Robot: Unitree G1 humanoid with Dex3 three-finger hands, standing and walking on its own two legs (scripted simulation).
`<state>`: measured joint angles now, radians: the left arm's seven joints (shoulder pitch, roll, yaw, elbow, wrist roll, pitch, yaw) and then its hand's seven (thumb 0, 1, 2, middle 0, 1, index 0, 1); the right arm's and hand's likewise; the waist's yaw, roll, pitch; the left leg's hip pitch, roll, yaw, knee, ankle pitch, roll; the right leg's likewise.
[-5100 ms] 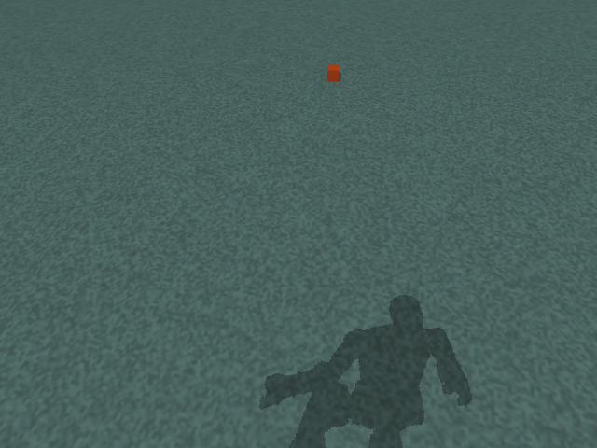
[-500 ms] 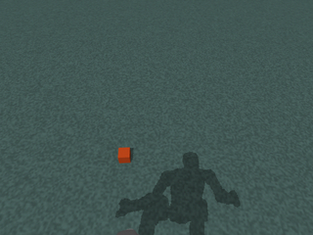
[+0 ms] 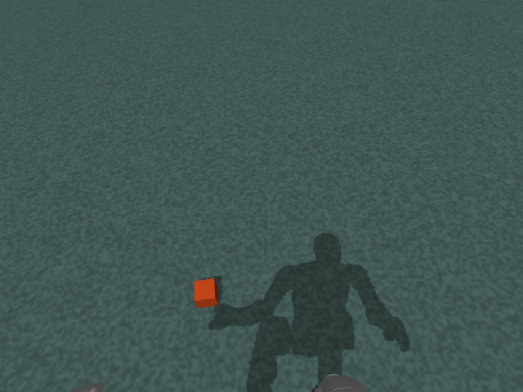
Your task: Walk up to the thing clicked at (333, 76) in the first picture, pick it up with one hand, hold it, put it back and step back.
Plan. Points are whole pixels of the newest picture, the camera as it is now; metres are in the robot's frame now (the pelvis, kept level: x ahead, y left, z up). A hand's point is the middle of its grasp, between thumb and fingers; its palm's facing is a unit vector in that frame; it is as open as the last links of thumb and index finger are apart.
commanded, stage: walk up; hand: left
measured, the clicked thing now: (206, 293) +0.55 +0.27 -0.72
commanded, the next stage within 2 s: none
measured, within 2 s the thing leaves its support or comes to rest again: neither
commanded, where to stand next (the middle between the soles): +0.15 +0.02 m, yaw +1 degrees
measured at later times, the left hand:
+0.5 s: hand out of the picture +0.11 +0.29 -0.16, palm faces -0.02 -0.94 -0.33, open 7.3 cm
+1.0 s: hand out of the picture +0.14 +0.28 -0.13, palm faces +0.01 -0.95 -0.32, open 7.3 cm
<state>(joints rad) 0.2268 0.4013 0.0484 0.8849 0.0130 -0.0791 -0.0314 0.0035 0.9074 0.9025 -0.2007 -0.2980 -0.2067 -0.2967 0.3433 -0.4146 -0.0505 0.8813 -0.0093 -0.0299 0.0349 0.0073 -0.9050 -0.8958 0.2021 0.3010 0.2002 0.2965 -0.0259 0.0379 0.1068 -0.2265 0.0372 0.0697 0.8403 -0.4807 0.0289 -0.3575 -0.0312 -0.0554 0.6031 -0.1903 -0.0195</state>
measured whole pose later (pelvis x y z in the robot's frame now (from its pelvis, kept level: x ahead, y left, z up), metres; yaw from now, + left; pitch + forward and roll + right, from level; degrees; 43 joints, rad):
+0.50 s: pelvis +0.05 +0.03 +0.00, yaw +0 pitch -2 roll -1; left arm 0.15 0.39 0.01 1.04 0.00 0.01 -0.01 0.00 0.91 0.90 -0.20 -0.30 -0.21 -0.30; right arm 0.10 -0.36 -0.01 1.02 -0.01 -0.02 0.01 0.01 -0.90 -0.90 0.20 0.30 0.20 0.30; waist 0.01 -0.02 0.10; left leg -0.36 0.05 0.02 0.63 -0.23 -0.01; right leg -0.28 -0.03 -0.02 0.61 -0.29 0.03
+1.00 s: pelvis +0.06 +0.02 +0.02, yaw +1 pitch -3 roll -1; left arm 0.07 0.35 0.01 1.16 0.00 0.00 -0.02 0.00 0.91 0.90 -0.20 -0.30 -0.21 -0.30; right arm 0.02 -0.35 0.00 1.17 0.00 -0.02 0.02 0.00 -0.91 -0.90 0.20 0.30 0.20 0.30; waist 0.01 0.01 0.06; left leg -0.20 0.04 0.02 0.35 -0.10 -0.02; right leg -0.13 -0.03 -0.03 0.35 -0.18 0.03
